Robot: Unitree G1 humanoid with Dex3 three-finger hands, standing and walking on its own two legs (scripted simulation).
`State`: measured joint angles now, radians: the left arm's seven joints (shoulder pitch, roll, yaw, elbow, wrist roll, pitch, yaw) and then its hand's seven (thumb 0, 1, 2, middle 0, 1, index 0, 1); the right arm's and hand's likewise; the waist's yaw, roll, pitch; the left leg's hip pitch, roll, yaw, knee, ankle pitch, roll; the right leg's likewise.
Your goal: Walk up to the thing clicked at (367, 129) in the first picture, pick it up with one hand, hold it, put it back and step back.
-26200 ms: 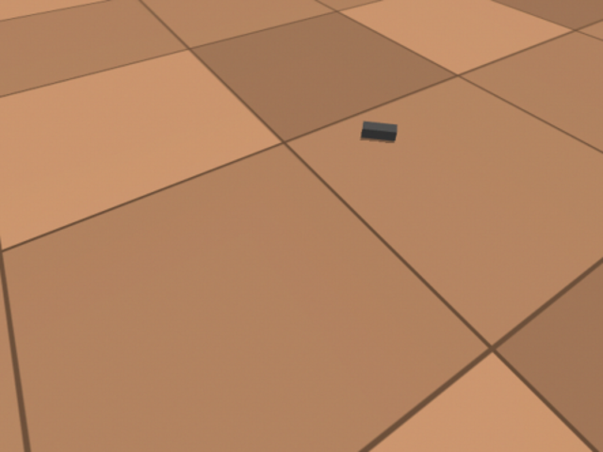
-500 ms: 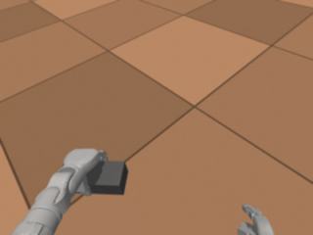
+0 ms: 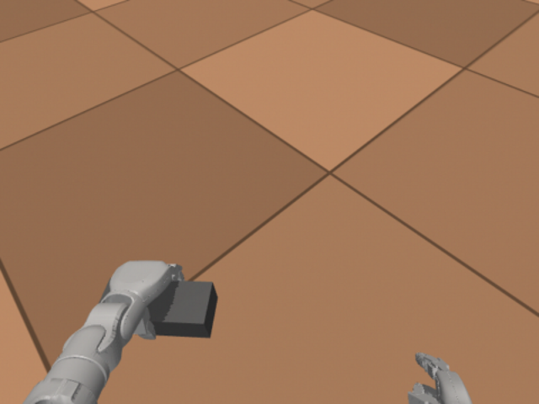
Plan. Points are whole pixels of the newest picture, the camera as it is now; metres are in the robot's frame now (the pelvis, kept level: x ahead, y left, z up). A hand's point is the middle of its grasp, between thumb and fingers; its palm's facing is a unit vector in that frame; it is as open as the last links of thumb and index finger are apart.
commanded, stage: crouch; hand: left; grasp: from above
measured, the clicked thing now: (159, 307) +0.30 +0.21 -0.10
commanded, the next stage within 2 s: lower in 1.68 s
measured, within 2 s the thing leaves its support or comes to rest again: neither
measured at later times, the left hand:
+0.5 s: hand (180, 315) +0.35 +0.23 -0.30, palm faces -0.42 +0.08 -0.90, open 10.2 cm
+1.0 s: hand (193, 325) +0.39 +0.24 -0.49, palm faces -0.45 +0.04 -0.89, open 10.2 cm
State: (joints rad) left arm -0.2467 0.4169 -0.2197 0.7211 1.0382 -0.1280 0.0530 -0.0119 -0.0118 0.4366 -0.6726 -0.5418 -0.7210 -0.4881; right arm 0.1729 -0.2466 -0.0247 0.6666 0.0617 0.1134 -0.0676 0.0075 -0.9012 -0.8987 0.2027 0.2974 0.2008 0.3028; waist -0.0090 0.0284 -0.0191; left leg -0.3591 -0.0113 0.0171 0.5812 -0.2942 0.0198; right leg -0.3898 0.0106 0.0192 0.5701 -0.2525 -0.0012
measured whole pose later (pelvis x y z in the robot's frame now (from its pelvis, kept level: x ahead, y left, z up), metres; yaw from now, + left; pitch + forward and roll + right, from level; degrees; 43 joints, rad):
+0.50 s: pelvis -0.06 +0.01 -0.19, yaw +0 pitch +30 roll -3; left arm -0.71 0.45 -0.12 1.19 1.19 -0.11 0.32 -0.02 -0.01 0.44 -0.67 -0.55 -0.72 -0.49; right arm 0.25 -0.25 -0.07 0.73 -0.02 0.04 -0.02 0.01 -0.90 -0.90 0.20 0.30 0.20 0.30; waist -0.12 0.05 -0.20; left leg -1.53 -0.01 0.00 1.60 -0.59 0.04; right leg -1.54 0.01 -0.02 1.54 -0.53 0.01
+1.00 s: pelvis -0.07 +0.00 -0.33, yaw -1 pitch +38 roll -5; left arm -0.91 0.61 0.00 1.34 1.27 -0.20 0.37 -0.02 -0.01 0.43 -0.67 -0.55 -0.72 -0.49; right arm 0.15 -0.25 -0.02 0.71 -0.10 -0.05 0.07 0.00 -0.90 -0.90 0.20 0.30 0.20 0.30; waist -0.20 0.03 -0.15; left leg -2.06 -0.03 -0.05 2.08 -0.69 0.02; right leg -2.05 -0.01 -0.07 2.01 -0.63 -0.01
